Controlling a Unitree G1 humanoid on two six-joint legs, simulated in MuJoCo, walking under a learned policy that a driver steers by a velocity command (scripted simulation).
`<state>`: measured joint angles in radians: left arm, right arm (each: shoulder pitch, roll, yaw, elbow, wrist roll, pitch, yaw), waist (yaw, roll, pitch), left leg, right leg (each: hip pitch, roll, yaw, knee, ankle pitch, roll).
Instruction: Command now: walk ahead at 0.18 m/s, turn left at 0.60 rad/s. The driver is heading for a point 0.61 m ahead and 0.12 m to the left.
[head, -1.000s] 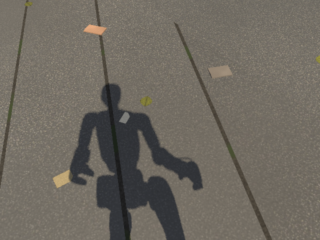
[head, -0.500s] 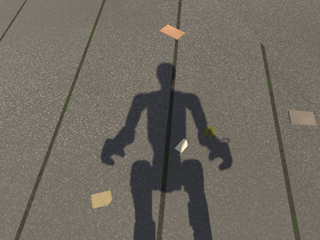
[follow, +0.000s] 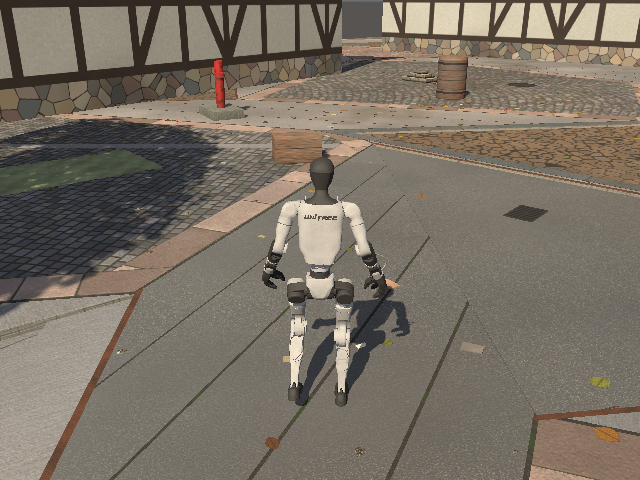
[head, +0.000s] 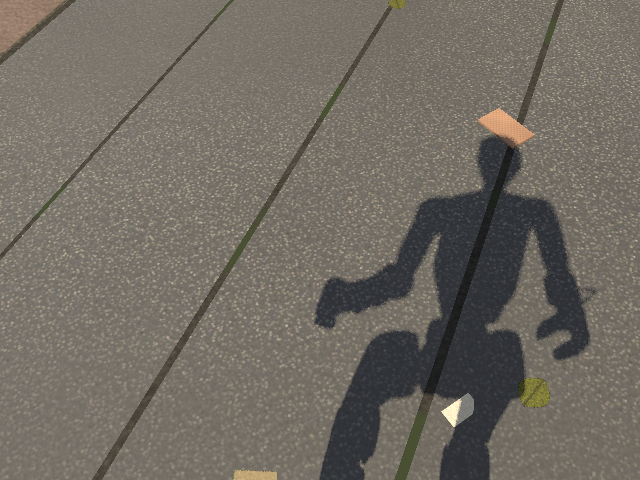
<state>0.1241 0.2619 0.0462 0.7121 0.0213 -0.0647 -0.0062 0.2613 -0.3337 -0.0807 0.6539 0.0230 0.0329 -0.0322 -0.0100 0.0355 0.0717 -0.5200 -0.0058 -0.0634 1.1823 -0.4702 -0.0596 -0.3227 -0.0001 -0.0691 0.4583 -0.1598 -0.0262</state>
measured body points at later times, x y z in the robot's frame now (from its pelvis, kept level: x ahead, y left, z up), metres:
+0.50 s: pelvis +0.08 +0.04 +0.00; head +0.12 +0.08 +0.45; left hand +0.16 +0.36 -0.11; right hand +0.32 -0.19 -0.07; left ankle +0.10 +0.14 -0.74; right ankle +0.12 -0.11 -0.67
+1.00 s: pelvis +0.14 +0.06 +0.01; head +0.15 +0.06 +0.46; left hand +0.07 +0.34 -0.12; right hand +0.39 -0.14 -0.08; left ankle +0.13 +0.19 -0.72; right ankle +0.14 -0.10 -0.74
